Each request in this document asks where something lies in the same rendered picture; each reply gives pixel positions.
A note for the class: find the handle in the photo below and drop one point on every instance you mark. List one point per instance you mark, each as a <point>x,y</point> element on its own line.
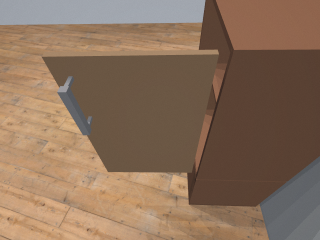
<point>73,107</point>

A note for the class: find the cupboard door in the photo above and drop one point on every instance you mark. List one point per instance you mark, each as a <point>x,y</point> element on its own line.
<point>148,107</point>

